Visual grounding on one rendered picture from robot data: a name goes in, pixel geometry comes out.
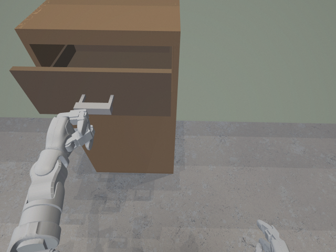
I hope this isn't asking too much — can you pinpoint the drawer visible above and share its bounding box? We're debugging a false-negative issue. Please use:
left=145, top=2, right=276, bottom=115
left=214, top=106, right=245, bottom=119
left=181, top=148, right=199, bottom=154
left=9, top=45, right=172, bottom=117

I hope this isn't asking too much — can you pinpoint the robot right hand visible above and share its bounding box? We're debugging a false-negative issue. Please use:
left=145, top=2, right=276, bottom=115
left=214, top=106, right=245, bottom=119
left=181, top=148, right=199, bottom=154
left=255, top=219, right=290, bottom=252

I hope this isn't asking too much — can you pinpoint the robot left forearm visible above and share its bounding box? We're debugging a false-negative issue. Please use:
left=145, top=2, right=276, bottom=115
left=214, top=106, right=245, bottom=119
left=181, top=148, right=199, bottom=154
left=7, top=149, right=69, bottom=252

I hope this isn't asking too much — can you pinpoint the robot left hand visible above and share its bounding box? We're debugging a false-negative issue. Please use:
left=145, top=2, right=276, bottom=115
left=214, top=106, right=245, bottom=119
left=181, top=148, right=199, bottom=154
left=45, top=109, right=95, bottom=157

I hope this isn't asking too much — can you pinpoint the cabinet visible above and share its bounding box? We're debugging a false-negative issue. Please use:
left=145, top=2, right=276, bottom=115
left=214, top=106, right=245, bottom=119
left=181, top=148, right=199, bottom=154
left=15, top=0, right=181, bottom=174

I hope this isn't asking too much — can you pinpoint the handle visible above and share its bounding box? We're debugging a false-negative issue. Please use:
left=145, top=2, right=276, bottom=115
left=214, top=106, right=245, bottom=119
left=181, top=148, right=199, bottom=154
left=74, top=94, right=114, bottom=115

